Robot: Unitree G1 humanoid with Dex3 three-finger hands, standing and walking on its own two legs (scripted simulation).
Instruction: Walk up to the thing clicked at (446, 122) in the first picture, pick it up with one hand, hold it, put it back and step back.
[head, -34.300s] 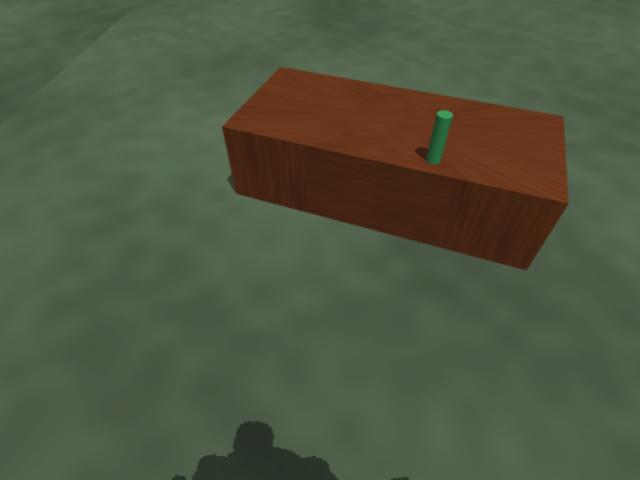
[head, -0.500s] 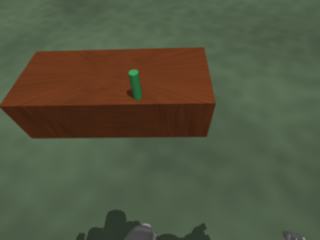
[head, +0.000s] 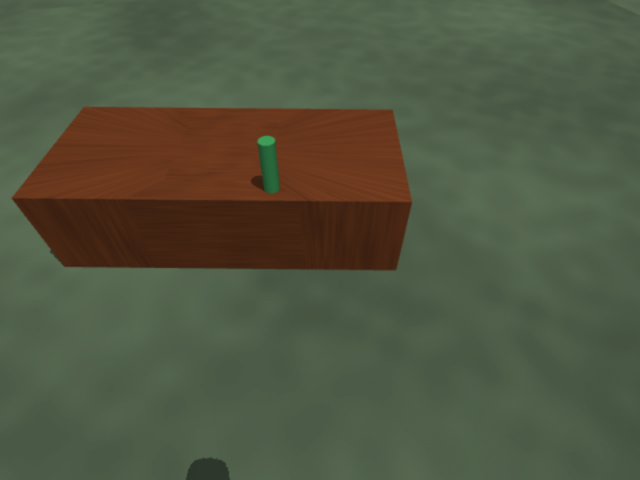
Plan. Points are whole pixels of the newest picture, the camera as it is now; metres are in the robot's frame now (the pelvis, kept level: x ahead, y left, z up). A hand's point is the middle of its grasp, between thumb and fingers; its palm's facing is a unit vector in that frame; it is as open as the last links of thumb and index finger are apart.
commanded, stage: step back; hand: left
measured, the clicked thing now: (269, 165) +1.07 +0.22 -0.31
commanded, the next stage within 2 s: stand in 0.80 s
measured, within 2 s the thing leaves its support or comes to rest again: neither
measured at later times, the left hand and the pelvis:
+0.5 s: hand out of the picture +0.08 +0.28 -0.14, palm faces +0.04 -0.93 -0.35, open 7.4 cm; pelvis +0.02 +0.01 +0.01, yaw +2 degrees
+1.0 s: hand out of the picture +0.12 +0.26 -0.14, palm faces +0.03 -0.94 -0.33, open 7.4 cm; pelvis +0.03 +0.00 +0.02, yaw +2 degrees
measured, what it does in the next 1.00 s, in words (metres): stands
